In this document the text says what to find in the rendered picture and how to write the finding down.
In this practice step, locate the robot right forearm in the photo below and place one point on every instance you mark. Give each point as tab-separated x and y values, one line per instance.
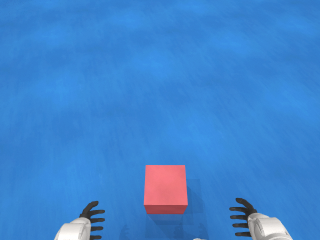
263	227

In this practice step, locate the robot left forearm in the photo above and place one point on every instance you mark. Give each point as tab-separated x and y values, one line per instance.
78	229

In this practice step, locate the carton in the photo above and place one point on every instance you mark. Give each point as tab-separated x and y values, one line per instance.
165	189

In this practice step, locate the robot left hand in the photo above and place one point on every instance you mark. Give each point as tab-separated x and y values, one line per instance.
86	213

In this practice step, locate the robot right hand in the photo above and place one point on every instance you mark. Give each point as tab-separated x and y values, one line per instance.
248	210

